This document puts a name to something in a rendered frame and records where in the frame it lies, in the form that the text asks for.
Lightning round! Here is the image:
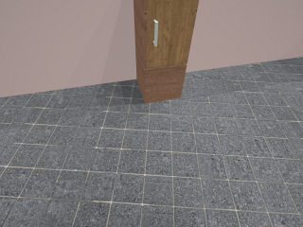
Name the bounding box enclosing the handle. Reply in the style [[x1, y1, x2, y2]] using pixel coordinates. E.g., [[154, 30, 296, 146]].
[[153, 20, 158, 46]]

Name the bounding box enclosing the cupboard door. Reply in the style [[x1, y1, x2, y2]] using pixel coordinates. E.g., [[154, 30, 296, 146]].
[[147, 0, 198, 68]]

